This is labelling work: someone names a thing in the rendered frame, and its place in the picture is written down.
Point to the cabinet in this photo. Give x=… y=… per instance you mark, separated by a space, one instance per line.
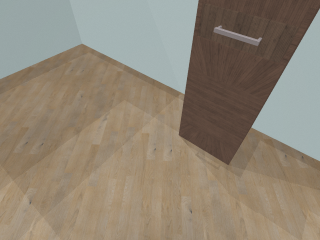
x=226 y=88

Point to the handle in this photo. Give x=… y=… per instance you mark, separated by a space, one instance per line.
x=237 y=36

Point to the drawer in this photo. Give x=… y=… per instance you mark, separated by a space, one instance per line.
x=276 y=36

